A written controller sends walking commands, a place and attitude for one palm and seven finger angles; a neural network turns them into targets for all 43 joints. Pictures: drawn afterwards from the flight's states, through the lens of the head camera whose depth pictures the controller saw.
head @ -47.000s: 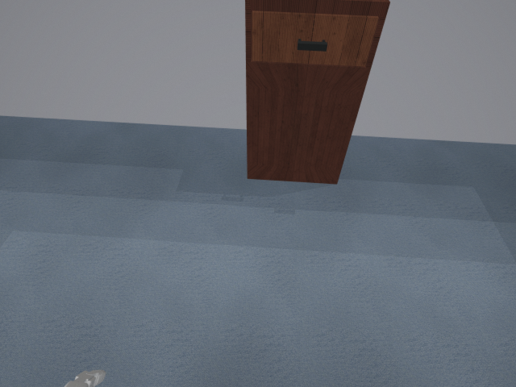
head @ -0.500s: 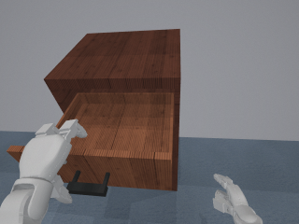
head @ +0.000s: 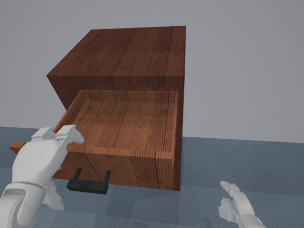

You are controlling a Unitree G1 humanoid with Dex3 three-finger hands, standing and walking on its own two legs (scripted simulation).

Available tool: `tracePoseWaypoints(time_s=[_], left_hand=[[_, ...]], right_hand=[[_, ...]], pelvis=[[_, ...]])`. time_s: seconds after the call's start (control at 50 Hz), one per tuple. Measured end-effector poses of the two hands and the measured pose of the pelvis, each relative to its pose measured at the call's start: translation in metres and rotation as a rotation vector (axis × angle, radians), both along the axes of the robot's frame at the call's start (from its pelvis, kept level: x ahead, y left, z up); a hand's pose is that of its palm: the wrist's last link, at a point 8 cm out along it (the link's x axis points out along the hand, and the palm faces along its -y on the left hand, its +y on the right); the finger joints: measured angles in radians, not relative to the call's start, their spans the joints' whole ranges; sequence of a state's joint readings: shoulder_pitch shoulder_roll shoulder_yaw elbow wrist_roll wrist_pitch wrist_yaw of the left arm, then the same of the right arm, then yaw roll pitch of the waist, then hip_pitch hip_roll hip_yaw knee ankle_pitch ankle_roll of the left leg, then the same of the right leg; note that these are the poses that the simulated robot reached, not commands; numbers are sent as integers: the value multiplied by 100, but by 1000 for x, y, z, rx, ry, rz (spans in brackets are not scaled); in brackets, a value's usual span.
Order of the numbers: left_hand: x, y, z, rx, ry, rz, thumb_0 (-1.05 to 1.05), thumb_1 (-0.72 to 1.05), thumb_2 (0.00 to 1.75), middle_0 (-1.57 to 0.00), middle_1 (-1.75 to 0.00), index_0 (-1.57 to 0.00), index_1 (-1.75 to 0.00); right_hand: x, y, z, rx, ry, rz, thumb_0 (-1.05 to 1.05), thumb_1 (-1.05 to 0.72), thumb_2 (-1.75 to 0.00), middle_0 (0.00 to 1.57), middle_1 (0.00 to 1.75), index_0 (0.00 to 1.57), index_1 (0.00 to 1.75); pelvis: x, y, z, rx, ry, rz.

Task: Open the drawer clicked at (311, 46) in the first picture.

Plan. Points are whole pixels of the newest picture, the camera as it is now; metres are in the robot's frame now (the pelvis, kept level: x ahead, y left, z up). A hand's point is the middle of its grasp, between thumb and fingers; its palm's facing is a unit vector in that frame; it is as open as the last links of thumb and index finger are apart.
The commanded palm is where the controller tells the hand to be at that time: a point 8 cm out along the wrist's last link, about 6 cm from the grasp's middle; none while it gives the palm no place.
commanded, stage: draw the hand back to the body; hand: left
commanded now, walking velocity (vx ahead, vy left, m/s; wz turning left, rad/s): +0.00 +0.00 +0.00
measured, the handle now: (90, 179) +0.23 +0.23 +0.00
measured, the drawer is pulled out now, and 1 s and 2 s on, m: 0.28 0.28 0.28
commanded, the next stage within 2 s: step back with the hand held close in 1.24 s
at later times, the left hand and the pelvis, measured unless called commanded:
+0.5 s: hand (58, 156) +0.20 +0.22 +0.17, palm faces +0.38 -0.85 -0.36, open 13.1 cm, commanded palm +0.15 +0.27 +0.19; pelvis +0.02 +0.01 +0.00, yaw +2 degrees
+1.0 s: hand (50, 155) +0.20 +0.24 +0.17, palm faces +0.44 -0.80 -0.41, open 8.9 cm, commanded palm +0.14 +0.28 +0.19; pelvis +0.03 +0.00 +0.00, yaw +2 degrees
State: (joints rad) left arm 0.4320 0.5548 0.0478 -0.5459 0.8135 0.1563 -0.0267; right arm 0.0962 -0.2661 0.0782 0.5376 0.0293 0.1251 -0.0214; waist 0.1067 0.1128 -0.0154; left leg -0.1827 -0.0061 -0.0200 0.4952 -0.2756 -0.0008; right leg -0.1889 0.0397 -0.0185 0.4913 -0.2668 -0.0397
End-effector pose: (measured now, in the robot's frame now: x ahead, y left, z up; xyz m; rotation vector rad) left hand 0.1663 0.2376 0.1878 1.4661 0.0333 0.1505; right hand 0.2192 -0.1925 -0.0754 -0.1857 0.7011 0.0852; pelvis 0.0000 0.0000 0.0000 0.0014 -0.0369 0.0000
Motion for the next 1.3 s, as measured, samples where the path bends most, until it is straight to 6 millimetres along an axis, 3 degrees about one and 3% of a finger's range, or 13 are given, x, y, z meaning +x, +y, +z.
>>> tracePoseWaypoints(time_s=[0.26, 0.32, 0.36, 0.46, 0.58, 0.7, 1.0, 1.16, 1.3], left_hand=[[-9, 15, -3, -2, 1, 6, -1, -49, 30, -32, -120, -32, -120], [-9, 20, -10, -523, -109, -6, -1, -48, 31, -32, -119, -32, -120], [-9, 22, -16, -758, -190, 5, -1, -46, 31, -32, -118, -32, -118], [-8, 23, -9, -986, -371, -16, -1, -36, 36, -31, -112, -31, -112], [-2, 31, 4, -992, -447, -33, -1, -19, 43, -30, -100, -29, -100], [4, 37, -4, -987, -392, 14, -1, 1, 52, -28, -87, -27, -88], [-9, 41, -2, -944, -405, 89, 0, 53, 74, -24, -54, -24, -54], [-12, 30, -6, -963, -386, 93, 1, 78, 85, -22, -38, -22, -38], [-15, 26, -4, -947, -394, 87, 1, 86, 89, -22, -32, -21, -32]], right_hand=[[5, -2, 3, -36, -11, -5, 1, -90, -90, 20, 30, 20, 30], [3, 2, 7, -25, -66, -40, 1, -90, -90, 20, 30, 20, 30], [-1, 5, 11, -28, -97, -56, 1, -90, -90, 20, 30, 20, 30], [-12, 9, 13, -52, -117, -55, 1, -90, -90, 20, 30, 20, 30], [-15, 7, 5, -50, -85, -60, 1, -90, -90, 20, 30, 20, 30], [-12, 0, 2, -47, -62, -84, 1, -90, -90, 20, 30, 20, 30], [4, -11, 5, -36, -87, -98, 1, -90, -90, 20, 30, 20, 30], [1, -14, 4, -24, -90, -89, 1, -90, -90, 20, 30, 20, 30], [-5, -21, 1, -21, -79, -99, 1, -90, -90, 20, 30, 20, 30]], pelvis=[[3, 6, -2, -6, 18, 6], [4, 7, -1, -6, -4, 16], [6, 7, -1, -5, -13, 18], [17, 6, 0, -4, -24, 28], [23, 7, 2, -5, -28, 32], [25, 7, 3, -2, -12, 28], [26, -1, 4, 1, -9, 40], [24, -7, 3, 3, -12, 44], [22, -14, 3, 4, -17, 44]])
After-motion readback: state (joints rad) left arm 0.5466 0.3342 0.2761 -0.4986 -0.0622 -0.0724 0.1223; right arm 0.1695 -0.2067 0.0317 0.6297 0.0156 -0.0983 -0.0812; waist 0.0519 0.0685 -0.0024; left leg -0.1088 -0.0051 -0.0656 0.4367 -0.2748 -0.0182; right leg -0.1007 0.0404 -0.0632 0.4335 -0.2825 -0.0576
